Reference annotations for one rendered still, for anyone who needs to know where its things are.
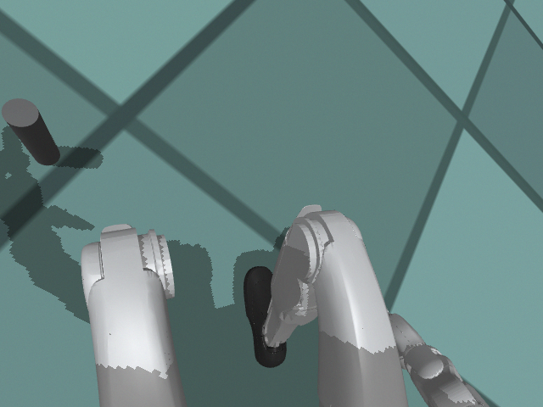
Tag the right robot arm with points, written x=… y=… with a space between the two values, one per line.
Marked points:
x=438 y=381

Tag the right robot foot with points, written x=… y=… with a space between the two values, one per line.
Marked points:
x=257 y=297

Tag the right robot hand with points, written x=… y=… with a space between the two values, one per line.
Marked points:
x=406 y=336

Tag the can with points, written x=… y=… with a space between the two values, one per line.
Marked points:
x=25 y=120

